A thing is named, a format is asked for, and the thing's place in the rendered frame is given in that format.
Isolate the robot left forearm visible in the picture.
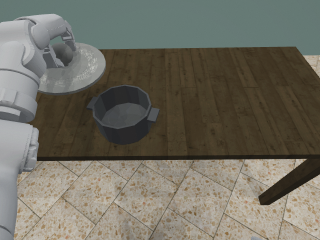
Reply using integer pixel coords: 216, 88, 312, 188
0, 16, 50, 123

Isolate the table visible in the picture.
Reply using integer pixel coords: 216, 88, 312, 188
25, 46, 320, 205

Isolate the pot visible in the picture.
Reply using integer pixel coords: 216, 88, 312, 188
86, 84, 160, 145

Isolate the left robot upper arm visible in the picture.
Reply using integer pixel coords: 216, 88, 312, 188
0, 119, 39, 240

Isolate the knob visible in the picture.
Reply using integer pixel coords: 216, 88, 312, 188
51, 42, 73, 65

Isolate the lid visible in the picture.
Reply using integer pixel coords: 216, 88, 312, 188
38, 42, 106, 96

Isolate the left robot hand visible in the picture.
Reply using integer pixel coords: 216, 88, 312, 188
28, 14, 77, 69

